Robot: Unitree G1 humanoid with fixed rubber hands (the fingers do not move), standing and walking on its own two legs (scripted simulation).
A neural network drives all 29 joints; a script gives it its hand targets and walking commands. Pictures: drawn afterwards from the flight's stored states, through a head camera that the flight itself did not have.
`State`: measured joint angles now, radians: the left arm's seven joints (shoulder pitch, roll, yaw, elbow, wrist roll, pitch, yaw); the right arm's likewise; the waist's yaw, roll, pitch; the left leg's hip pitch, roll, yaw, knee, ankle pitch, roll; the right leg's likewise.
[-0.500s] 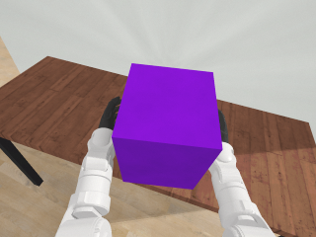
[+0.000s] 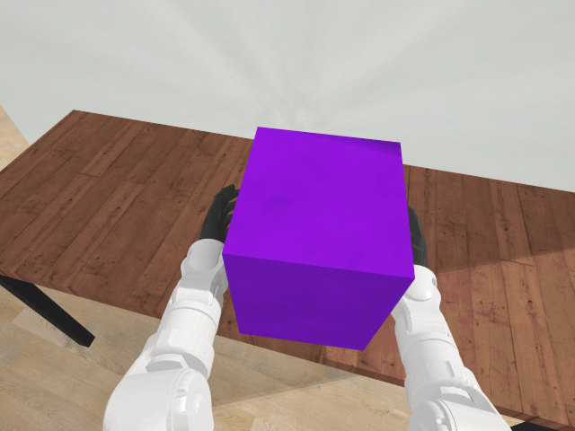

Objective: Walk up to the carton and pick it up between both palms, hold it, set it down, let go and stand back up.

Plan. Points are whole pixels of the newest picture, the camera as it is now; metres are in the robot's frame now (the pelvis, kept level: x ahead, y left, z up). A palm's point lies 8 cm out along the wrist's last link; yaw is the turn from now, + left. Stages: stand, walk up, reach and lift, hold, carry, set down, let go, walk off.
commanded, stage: set down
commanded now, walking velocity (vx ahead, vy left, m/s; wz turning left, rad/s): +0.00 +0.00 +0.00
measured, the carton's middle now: (313, 245) +0.39 -0.05 +0.04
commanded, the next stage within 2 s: none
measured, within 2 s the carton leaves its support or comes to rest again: rests again in 0.76 s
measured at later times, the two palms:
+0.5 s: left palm (208, 257) +0.40 +0.11 +0.01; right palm (395, 269) +0.36 -0.18 +0.01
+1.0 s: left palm (173, 205) +0.42 +0.14 +0.12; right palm (432, 213) +0.38 -0.21 +0.11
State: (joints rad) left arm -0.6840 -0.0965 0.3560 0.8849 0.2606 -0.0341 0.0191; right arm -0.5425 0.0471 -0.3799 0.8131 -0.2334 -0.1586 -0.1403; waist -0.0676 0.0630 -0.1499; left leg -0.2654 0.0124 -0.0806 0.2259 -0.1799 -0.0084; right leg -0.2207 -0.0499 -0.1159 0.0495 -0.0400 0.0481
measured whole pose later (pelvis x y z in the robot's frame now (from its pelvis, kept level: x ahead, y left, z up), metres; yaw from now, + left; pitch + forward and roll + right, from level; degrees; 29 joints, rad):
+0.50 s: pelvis +0.00 +0.02 -0.01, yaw -1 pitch +22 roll -2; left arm -0.65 -0.03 0.16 1.01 0.14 -0.19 0.13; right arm -0.57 0.01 -0.34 0.97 -0.17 -0.29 -0.15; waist -0.07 0.02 -0.27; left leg -0.50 -0.01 -0.06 0.33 -0.20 -0.01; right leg -0.43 -0.07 -0.09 0.08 -0.01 0.06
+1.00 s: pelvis -0.05 +0.00 -0.01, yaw -5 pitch +17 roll +0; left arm -1.04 0.25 0.07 1.34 -0.17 -0.13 0.05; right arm -0.98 -0.17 -0.05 1.22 0.19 -0.12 -0.16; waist -0.02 0.00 -0.23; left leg -0.47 0.03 0.00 0.35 -0.17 -0.02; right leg -0.51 -0.04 -0.02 0.28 -0.06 0.04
